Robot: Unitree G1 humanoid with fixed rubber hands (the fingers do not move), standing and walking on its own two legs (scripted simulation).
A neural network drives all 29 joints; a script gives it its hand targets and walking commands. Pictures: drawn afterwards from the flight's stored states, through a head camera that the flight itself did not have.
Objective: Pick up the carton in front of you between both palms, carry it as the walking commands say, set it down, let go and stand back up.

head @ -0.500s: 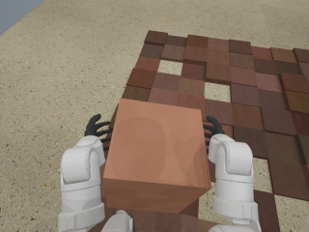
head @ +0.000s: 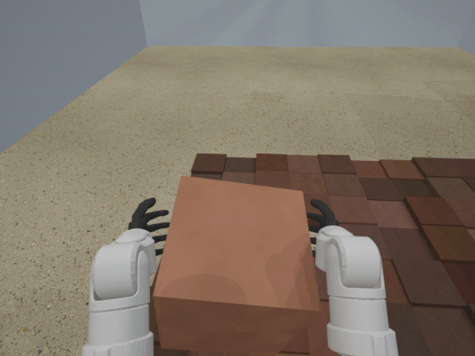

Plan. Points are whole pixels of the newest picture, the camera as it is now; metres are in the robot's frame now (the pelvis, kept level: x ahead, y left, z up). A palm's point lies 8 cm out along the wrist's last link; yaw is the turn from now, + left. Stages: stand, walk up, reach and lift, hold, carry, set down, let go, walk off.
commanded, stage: carry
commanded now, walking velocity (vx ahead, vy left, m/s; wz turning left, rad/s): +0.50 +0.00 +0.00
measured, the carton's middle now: (230, 271) +0.28 +0.00 +0.03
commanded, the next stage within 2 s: none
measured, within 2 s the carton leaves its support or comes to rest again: neither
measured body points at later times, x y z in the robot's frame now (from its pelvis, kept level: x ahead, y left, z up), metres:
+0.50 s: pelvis +0.30 +0.00 -0.01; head +0.30 +0.00 +0.44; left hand +0.60 +0.15 +0.08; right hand +0.61 -0.15 +0.08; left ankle +0.42 +0.10 -0.72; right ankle +0.09 -0.09 -0.73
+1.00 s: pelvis +0.58 +0.00 +0.01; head +0.64 +0.01 +0.46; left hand +0.96 +0.19 +0.17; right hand +1.02 -0.10 +0.18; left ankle +0.55 +0.10 -0.64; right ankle +0.59 -0.08 -0.71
